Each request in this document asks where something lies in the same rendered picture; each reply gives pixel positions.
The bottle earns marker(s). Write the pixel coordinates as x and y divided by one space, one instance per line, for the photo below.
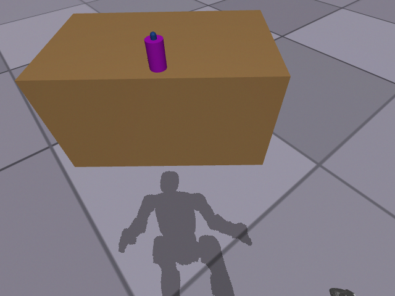
155 52

